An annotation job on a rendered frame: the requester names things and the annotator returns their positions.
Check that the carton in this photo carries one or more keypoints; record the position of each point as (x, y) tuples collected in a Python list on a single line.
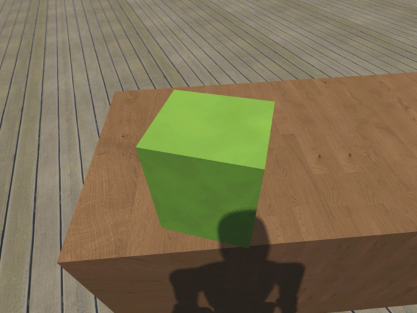
[(204, 158)]

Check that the pedestal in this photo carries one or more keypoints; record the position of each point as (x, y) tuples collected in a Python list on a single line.
[(336, 222)]

